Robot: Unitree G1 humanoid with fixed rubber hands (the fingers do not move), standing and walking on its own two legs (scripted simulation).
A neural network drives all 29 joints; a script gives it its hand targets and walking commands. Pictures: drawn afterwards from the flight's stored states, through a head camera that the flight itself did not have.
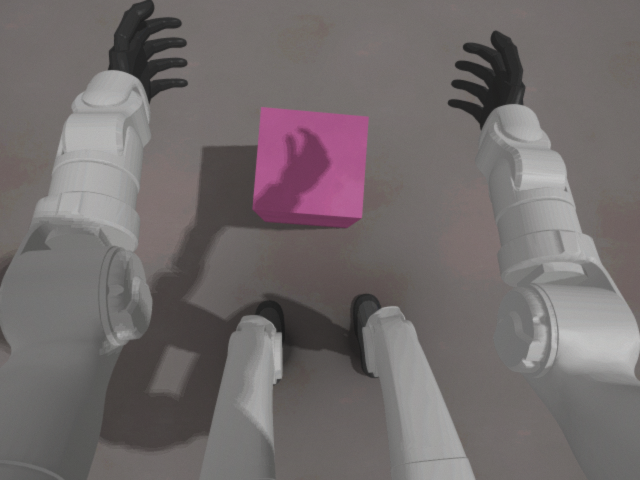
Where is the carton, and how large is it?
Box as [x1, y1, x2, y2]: [252, 107, 368, 227]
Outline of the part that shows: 261,107 252,209 265,221 347,227 361,218 368,117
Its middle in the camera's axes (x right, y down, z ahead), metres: -0.02 -0.13 +0.86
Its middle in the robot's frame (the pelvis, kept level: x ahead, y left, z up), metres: +0.52 -0.01 -0.52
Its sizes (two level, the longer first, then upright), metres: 0.210 0.200 0.250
